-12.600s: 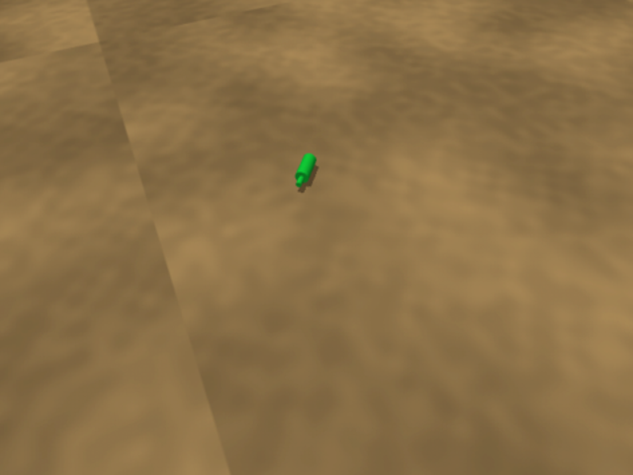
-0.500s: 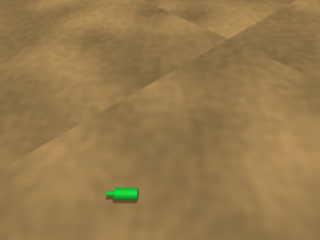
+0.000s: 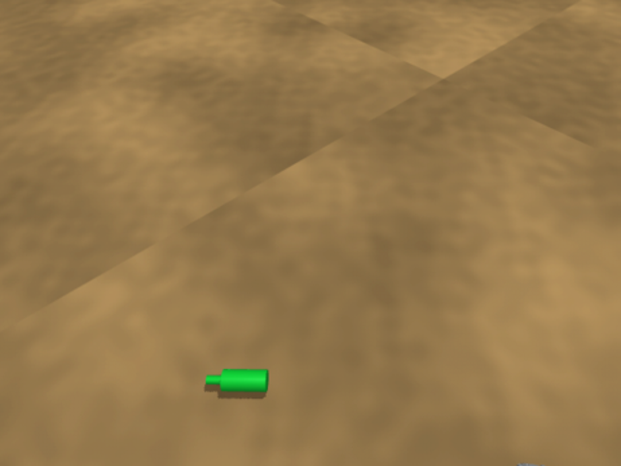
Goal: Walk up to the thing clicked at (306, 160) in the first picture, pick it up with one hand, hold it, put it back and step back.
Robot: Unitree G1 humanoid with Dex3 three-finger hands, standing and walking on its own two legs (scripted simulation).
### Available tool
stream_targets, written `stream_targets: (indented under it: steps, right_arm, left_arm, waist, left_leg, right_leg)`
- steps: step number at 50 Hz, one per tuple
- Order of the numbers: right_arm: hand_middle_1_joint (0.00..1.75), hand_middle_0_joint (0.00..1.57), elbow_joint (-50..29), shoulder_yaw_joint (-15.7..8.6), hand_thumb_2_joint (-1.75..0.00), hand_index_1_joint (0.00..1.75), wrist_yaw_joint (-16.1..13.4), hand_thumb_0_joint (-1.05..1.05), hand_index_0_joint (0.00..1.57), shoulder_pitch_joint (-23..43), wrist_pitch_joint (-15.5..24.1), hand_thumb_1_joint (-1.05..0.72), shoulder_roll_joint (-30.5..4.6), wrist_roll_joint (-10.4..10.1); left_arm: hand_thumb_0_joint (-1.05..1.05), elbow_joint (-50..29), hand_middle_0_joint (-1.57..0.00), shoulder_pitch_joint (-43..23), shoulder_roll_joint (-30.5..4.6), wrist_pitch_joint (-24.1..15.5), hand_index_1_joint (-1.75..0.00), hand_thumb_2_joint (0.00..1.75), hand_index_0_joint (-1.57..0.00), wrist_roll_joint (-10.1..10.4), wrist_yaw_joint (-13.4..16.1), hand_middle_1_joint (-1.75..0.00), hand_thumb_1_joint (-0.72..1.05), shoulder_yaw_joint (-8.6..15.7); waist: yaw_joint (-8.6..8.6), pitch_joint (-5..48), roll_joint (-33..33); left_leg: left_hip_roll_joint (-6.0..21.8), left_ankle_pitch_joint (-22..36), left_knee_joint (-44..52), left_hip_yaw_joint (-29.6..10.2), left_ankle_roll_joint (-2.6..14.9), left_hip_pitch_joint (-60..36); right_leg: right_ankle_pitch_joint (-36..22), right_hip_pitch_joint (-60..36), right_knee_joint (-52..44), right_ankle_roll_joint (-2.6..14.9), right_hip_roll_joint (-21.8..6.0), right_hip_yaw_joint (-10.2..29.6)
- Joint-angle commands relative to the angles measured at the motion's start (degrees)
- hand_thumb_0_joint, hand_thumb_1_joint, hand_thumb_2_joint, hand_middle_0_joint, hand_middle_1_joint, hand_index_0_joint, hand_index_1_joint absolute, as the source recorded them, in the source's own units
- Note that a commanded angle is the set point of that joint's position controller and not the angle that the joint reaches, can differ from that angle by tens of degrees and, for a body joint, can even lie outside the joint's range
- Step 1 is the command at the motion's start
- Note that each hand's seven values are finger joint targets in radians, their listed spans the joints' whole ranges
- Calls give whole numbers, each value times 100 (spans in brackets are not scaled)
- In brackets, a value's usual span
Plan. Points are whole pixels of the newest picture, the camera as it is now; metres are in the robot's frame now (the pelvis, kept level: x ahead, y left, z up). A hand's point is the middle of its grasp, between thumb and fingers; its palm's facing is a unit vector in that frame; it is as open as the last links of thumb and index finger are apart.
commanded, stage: stand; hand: left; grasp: from above
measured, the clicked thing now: (236, 380) +0.45 +0.27 -0.75
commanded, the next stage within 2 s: rise first in 0.10 s
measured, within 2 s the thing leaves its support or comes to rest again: neither
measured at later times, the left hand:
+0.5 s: hand (160, 454) +0.16 +0.25 -0.17, palm faces -0.04 -0.93 -0.35, open 10.1 cm
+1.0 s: hand out of the picture +0.13 +0.26 -0.23, palm faces -0.14 -0.89 -0.43, open 14.2 cm
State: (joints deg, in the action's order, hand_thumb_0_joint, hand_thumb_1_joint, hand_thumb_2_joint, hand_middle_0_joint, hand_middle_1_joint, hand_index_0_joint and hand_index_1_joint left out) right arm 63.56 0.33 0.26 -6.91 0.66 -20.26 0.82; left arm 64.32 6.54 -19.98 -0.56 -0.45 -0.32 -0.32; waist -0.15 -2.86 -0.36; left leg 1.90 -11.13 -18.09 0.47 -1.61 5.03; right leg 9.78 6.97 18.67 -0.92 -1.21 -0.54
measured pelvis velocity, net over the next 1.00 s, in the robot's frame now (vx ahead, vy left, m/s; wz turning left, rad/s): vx -0.01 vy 0.01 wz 0.01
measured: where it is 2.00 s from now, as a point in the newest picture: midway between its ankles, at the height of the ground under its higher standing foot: outside the picture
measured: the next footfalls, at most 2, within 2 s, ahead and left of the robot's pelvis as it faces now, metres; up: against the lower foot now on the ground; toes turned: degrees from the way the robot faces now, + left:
none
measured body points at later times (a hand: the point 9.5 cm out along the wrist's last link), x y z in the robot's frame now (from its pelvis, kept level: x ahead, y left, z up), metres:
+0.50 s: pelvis -0.01 +0.00 -0.02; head +0.05 +0.01 +0.42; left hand +0.16 +0.30 -0.15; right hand +0.09 -0.26 -0.14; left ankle -0.01 +0.14 -0.75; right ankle +0.00 -0.13 -0.75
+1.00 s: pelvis -0.01 +0.01 -0.09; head +0.08 +0.03 +0.35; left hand +0.13 +0.31 -0.20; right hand +0.16 -0.24 -0.17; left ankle -0.01 +0.14 -0.75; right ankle +0.00 -0.13 -0.75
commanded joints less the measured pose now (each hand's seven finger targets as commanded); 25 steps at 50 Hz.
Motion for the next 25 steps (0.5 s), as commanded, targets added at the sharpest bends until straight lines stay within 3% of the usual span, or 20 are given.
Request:
stream_targets:
  steps: [1,4,9,10,11,12,13,14,15,16,17,18,19,22,25]
  right_arm:
    - [30,20,-283,-233,-90,30,-65,0,20,147,104,-90,-1182,-28]
    - [30,20,-283,-245,-90,30,-61,0,20,145,95,-90,-1180,-29]
    - [30,20,-281,-256,-90,30,-67,0,20,121,94,-90,-1191,-27]
    - [30,20,-269,-244,-90,30,-66,0,20,132,96,-89,-1194,-31]
    - [30,20,-1851,19,-91,30,-188,0,20,152,380,-95,-241,-414]
    - [30,20,-1532,-23,-90,30,-255,0,20,-132,381,-90,-415,-427]
    - [30,20,-1556,-132,-90,30,-321,0,20,-370,315,-89,-594,-461]
    - [30,20,-1643,-229,-89,30,-322,0,20,-452,286,-88,-586,-407]
    - [30,20,-1796,-271,-90,30,-333,0,20,-503,294,-89,-575,-384]
    - [30,20,-1919,-377,-90,30,-335,0,20,-522,337,-89,-573,-286]
    - [30,20,-1956,-451,-90,30,-316,0,20,-708,359,-90,-550,-233]
    - [30,20,-2087,-507,-90,30,-270,0,20,-756,368,-89,-492,-178]
    - [30,20,-2249,-525,-90,30,-252,0,20,-774,387,-88,-481,-179]
    - [30,20,-2631,-536,-89,30,-243,0,20,-653,409,-87,-419,-238]
    - [30,20,-2988,-533,-90,30,-214,0,20,-440,444,-88,-403,-251]
  left_arm:
    - [0,-285,-20,-119,-1263,-112,-30,90,-20,-17,68,-30,90,267]
    - [0,-303,-20,-158,-1269,-128,-30,90,-20,-29,75,-30,90,265]
    - [0,-311,-20,-122,-1266,-139,-30,90,-20,-17,83,-30,90,269]
    - [0,-303,-13,-120,-1245,-136,-38,98,-12,-7,82,-38,82,266]
    - [0,-2314,-16,-2130,-273,-671,-46,97,-13,295,173,-46,74,272]
    - [0,-1930,-15,-2807,-612,-636,-54,98,-11,291,203,-54,66,382]
    - [0,-917,-14,-1619,-1048,-411,-62,99,-11,175,227,-62,58,652]
    - [0,-526,-11,-1387,-1160,-293,-70,100,-9,40,145,-70,50,776]
    - [0,-638,-9,-1811,-1389,-281,-78,101,-8,-72,72,-78,42,879]
    - [0,-581,-7,-1724,-1474,-323,-86,101,-7,-211,12,-86,34,1022]
    - [0,-418,-5,-1174,-1487,-255,-94,101,-7,-358,-18,-94,26,1155]
    - [0,-411,-3,-631,-1311,-173,-102,102,-5,-466,-77,-102,18,1209]
    - [0,-665,-1,-499,-1293,-102,-106,103,-4,-529,-92,-108,10,1235]
    - [0,-1125,-3,-372,-992,310,-110,101,-5,-642,-59,-112,-14,1080]
    - [0,-1674,-5,-650,-1064,684,-110,102,-5,-764,-9,-110,-38,1095]
  waist:
    - [26,341,40]
    - [10,378,91]
    - [6,465,50]
    - [15,422,4]
    - [-679,-50,-1]
    - [-494,261,52]
    - [-326,86,188]
    - [-255,377,356]
    - [-226,625,397]
    - [-149,1063,309]
    - [-58,1323,101]
    - [133,1524,-139]
    - [204,1670,-267]
    - [118,1670,-207]
    - [43,1390,-25]
  left_leg:
    - [593,719,301,-447,234,68]
    - [599,644,258,-452,240,40]
    - [585,882,203,-411,242,6]
    - [598,885,207,-414,254,29]
    - [-195,10,-196,246,215,813]
    - [-239,-143,-321,227,245,807]
    - [-223,-204,-371,232,223,978]
    - [-262,-149,-656,220,242,1204]
    - [-267,-47,-884,209,263,1313]
    - [-268,80,-1082,191,246,1401]
    - [-302,267,-1269,179,217,1553]
    - [-341,385,-1428,178,180,1704]
    - [-355,483,-1471,174,150,1669]
    - [-332,670,-1445,134,129,1672]
    - [-248,364,-1666,64,133,1976]
  right_leg:
    - [-803,-92,-267,197,-640,479]
    - [-735,-81,-308,190,-654,495]
    - [-1126,-183,-270,194,-676,492]
    - [-1156,-220,-268,199,-685,504]
    - [-314,1129,147,90,108,-25]
    - [-40,843,185,86,82,-73]
    - [196,892,204,116,131,-138]
    - [246,958,379,122,102,-133]
    - [90,1024,605,106,91,-113]
    - [-118,961,892,106,73,-99]
    - [-336,995,1116,132,47,-77]
    - [-401,1004,1295,172,39,-63]
    - [-433,964,1363,189,60,-63]
    - [-562,983,1370,186,106,-108]
    - [-121,1502,1505,183,168,-184]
